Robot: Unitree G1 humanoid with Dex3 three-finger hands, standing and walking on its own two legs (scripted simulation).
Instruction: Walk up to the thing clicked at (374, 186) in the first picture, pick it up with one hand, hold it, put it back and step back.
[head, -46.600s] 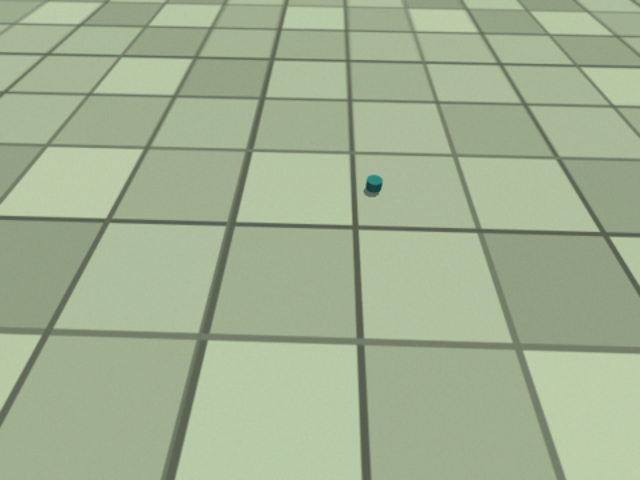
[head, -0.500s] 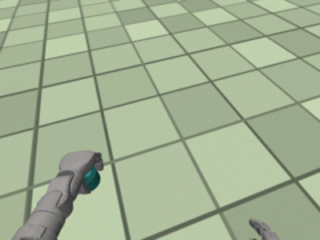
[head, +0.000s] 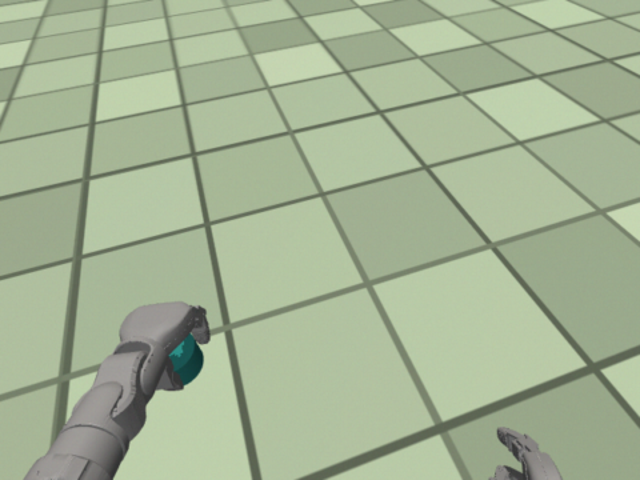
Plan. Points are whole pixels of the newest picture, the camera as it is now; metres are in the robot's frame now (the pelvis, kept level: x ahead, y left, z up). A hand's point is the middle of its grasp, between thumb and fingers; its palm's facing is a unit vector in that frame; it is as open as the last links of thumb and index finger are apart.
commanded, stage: hold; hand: left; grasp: from above
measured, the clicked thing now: (174, 357) +0.32 +0.23 -0.07
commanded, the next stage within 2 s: crouch in 0.38 s
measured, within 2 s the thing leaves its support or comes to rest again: neither
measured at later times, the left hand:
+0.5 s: hand (170, 354) +0.30 +0.22 -0.03, palm faces -0.44 -0.06 -0.89, open 8.6 cm
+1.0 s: hand (205, 371) +0.34 +0.22 -0.18, palm faces -0.41 +0.04 -0.91, open 8.6 cm
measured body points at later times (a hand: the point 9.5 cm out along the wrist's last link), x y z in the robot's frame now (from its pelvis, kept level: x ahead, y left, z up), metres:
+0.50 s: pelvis +0.01 +0.00 +0.00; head +0.01 -0.02 +0.45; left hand +0.32 +0.22 +0.02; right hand +0.14 -0.26 -0.12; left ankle +0.02 +0.12 -0.73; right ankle +0.00 -0.13 -0.73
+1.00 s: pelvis -0.03 +0.00 -0.09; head +0.06 +0.02 +0.35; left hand +0.36 +0.21 -0.13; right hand +0.05 -0.28 -0.20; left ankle +0.02 +0.13 -0.73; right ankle +0.00 -0.13 -0.73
